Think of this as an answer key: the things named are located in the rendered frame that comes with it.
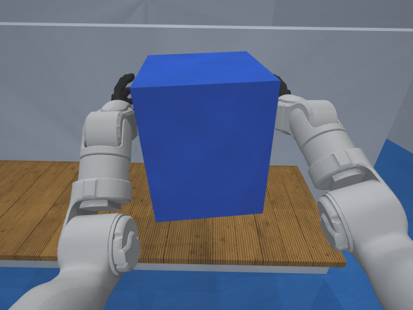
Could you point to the table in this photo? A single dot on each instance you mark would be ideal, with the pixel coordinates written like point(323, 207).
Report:
point(35, 196)

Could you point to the robot left upper arm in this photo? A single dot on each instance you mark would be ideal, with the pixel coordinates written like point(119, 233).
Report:
point(94, 252)

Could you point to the carton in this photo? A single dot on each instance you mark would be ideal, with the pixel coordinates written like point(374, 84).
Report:
point(206, 125)

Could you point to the left robot forearm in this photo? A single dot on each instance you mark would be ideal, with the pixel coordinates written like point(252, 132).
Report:
point(105, 156)

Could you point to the right robot forearm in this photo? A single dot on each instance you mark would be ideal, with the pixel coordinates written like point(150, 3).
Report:
point(334, 162)

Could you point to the right robot hand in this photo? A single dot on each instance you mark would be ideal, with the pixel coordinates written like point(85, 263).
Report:
point(283, 88)

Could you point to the left robot hand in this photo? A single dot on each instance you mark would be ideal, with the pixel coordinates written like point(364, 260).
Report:
point(120, 92)

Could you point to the robot right upper arm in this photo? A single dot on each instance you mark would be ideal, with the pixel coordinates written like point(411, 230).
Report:
point(365, 220)

